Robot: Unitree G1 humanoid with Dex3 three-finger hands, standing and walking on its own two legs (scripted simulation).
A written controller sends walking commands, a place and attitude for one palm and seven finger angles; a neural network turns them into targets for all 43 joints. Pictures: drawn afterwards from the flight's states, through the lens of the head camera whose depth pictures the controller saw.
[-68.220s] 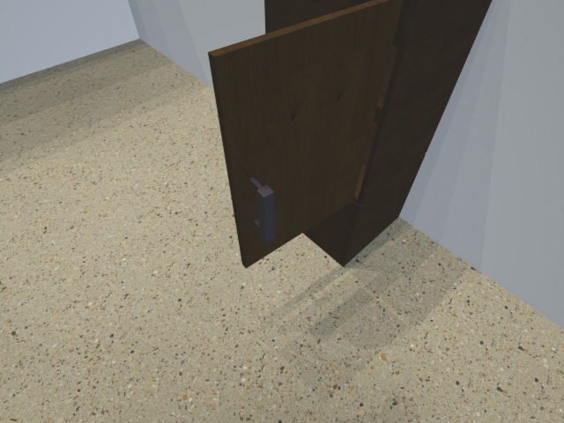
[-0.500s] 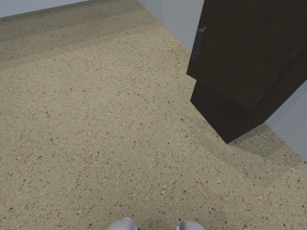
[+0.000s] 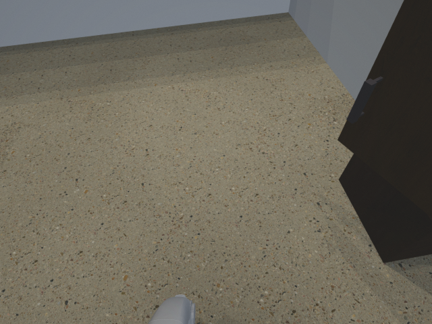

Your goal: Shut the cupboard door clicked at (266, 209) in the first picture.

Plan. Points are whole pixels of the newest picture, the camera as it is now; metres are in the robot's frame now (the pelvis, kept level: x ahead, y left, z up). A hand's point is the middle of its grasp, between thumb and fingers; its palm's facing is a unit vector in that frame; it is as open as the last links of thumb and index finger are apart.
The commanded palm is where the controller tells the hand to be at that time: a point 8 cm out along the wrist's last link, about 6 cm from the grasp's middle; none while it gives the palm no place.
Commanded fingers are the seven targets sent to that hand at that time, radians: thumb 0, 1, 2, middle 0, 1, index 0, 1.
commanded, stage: walk to a spot facing it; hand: left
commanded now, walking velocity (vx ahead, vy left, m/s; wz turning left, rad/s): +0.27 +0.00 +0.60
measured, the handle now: (365, 100) +0.77 -0.47 -0.11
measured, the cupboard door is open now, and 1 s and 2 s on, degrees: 21 21 21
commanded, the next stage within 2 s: turn to face it in 0.34 s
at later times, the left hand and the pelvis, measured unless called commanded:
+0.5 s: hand (99, 311) +0.17 +0.27 -0.16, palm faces +0.29 -0.92 -0.25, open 7.4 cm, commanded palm none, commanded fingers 0.00 0.90 0.90 -0.20 -0.30 -0.20 -0.30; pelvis +0.15 +0.05 -0.01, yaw +16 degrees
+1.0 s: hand (117, 259) +0.29 +0.27 -0.19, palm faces +0.13 -0.97 -0.20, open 7.3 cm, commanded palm none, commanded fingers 0.00 0.90 0.90 -0.20 -0.30 -0.20 -0.30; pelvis +0.26 +0.07 -0.01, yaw +3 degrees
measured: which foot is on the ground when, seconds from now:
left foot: up 0.00-0.20, down 0.22-0.60, up 0.62-1.00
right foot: down 0.00-0.22, up 0.24-0.56, down 0.58-1.00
